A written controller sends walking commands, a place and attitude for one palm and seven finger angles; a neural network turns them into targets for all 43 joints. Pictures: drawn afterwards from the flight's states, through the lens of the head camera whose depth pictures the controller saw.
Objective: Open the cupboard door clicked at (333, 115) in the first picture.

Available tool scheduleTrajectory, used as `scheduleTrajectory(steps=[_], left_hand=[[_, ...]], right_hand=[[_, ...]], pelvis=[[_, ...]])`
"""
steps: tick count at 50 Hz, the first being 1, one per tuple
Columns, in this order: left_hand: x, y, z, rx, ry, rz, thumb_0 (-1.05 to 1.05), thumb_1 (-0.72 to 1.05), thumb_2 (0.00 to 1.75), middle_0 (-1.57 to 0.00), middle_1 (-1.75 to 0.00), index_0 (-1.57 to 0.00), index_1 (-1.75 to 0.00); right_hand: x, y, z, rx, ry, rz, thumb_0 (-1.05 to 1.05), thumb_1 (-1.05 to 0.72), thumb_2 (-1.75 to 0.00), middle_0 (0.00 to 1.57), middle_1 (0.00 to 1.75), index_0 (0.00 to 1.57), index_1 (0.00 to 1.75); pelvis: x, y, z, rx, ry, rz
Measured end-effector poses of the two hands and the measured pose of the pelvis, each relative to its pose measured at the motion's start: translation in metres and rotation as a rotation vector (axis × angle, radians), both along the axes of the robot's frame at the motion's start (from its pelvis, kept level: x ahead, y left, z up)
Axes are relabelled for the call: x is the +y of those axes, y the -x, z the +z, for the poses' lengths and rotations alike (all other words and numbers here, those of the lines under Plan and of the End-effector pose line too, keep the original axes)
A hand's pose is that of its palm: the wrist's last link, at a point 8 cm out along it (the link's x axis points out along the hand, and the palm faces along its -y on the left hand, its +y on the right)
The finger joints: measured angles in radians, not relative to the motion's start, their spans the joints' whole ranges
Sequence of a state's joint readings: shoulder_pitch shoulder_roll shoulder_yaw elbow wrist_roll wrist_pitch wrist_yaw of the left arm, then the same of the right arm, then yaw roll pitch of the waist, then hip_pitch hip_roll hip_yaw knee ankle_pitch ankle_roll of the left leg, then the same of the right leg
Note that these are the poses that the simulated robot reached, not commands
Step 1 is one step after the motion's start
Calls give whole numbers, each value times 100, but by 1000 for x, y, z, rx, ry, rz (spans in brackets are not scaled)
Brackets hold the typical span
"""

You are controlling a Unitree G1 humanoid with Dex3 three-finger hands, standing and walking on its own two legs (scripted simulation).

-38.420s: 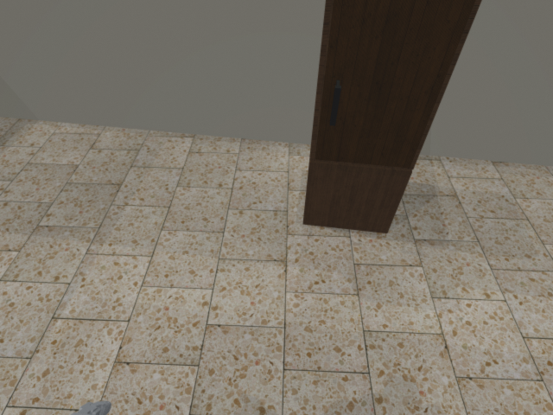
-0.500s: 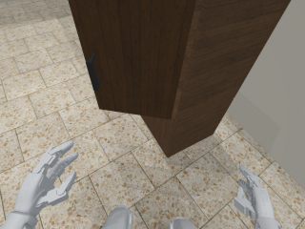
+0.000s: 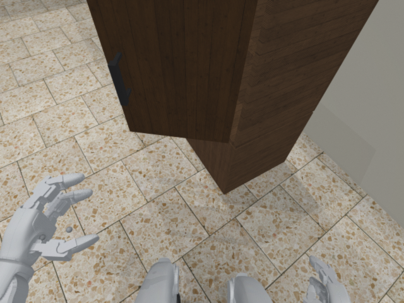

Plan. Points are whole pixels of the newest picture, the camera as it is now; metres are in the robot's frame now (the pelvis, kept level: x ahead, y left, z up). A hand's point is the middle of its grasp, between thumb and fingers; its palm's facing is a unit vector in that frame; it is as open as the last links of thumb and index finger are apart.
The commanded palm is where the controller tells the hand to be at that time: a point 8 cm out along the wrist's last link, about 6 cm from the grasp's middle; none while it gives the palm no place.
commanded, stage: raise the hand with hooked fingers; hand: left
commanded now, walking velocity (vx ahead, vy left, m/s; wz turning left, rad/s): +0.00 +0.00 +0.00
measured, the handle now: (121, 80) +0.64 +0.25 +0.03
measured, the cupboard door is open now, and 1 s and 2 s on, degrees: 53 53 53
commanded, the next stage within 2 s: move the hooked fingers beside the handle in 1.22 s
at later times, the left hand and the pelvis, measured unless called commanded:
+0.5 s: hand (50, 216) +0.26 +0.28 +0.04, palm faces -0.07 -1.00 -0.05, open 13.8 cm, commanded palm +0.25 +0.33 +0.04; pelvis +0.00 +0.02 +0.00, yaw +0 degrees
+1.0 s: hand (62, 201) +0.29 +0.27 +0.04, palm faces -0.09 -0.99 -0.05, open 14.0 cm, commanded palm +0.27 +0.32 +0.04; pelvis +0.01 +0.01 -0.01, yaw +0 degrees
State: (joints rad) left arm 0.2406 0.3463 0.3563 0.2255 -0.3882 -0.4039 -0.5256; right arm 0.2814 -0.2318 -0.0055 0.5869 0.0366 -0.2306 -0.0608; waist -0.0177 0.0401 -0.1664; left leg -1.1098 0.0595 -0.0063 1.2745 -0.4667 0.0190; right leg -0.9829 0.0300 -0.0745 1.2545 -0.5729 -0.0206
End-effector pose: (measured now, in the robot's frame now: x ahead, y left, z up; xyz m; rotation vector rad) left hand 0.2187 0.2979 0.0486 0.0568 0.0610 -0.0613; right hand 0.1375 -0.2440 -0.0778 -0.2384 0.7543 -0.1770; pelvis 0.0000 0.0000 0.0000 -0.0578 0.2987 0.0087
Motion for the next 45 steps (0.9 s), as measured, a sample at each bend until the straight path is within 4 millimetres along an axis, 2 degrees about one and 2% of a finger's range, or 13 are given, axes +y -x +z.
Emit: scheduleTrajectory(steps=[4, 8, 16, 23, 29, 39, 45], left_hand=[[6, -3, -7, -2, 4, -11, 1, -2, 51, -27, -89, -27, -89], [12, -6, -9, -12, 8, -17, 0, -11, 47, -28, -95, -27, -95], [27, -12, -5, -22, 0, -7, 0, -30, 39, -29, -107, -29, -107], [39, -19, -3, -18, -2, -3, -1, -43, 33, -30, -116, -30, -115], [44, -29, -6, -14, 5, -10, -1, -48, 31, -30, -119, -30, -118], [46, -47, -1, -25, -3, -19, -1, -50, 30, -30, -120, -30, -120], [38, -51, -2, -14, 3, -35, -1, -50, 30, -30, -120, -30, -120]], right_hand=[[-4, 1, 3, 5, 37, -1, 2, -90, -90, 21, 30, 20, 30], [-3, -8, 11, -15, 64, 13, 2, -90, -90, 21, 30, 20, 30], [16, -33, 26, -74, 66, 76, 2, -90, -90, 21, 30, 20, 30], [28, -45, 28, -87, 51, 121, 2, -90, -90, 21, 30, 20, 30], [25, -42, 22, -59, 52, 122, 1, -90, -90, 21, 30, 20, 30], [7, -23, 11, 8, 60, 78, 2, -90, -90, 21, 30, 20, 30], [-3, -15, 8, 26, 57, 53, 2, -90, -90, 21, 30, 20, 30]], pelvis=[[7, 0, -2, 7, 3, -1], [13, 0, -3, 10, 9, 1], [20, -1, 0, 11, 20, 12], [21, -3, 1, 16, 25, 16], [19, -4, -1, 22, 27, 16], [13, -5, -4, 36, 22, 7], [9, -7, -4, 42, 15, 0]])
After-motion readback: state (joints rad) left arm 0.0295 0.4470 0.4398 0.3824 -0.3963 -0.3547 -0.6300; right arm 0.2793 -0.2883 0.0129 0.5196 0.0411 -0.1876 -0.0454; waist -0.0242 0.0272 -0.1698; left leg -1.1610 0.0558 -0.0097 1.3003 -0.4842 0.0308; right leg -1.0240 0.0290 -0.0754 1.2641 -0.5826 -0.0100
